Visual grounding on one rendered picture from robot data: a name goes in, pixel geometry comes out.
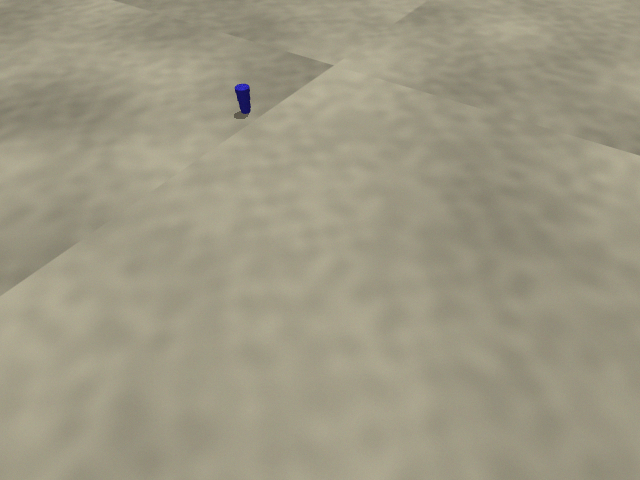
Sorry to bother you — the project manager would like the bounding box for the cup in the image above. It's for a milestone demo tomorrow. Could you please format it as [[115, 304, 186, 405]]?
[[235, 84, 251, 114]]

